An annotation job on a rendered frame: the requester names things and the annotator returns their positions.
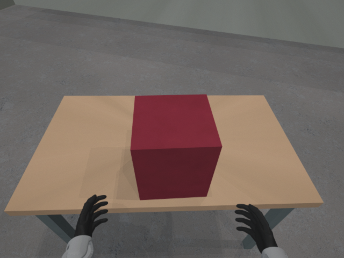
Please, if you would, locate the left robot forearm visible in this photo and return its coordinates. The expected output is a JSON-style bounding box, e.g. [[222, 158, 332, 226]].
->
[[62, 235, 94, 258]]

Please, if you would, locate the table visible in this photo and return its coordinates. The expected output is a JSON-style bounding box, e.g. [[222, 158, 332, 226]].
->
[[4, 95, 324, 249]]

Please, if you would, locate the carton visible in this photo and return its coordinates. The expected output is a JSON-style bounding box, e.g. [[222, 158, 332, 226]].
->
[[130, 94, 222, 200]]

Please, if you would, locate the robot left hand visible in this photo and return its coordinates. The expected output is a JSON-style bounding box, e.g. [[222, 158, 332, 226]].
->
[[74, 195, 108, 237]]

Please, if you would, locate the robot right hand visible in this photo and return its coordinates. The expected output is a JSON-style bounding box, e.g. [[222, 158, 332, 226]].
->
[[235, 204, 278, 253]]

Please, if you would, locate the right robot forearm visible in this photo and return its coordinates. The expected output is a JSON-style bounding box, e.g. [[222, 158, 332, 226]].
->
[[261, 247, 288, 258]]

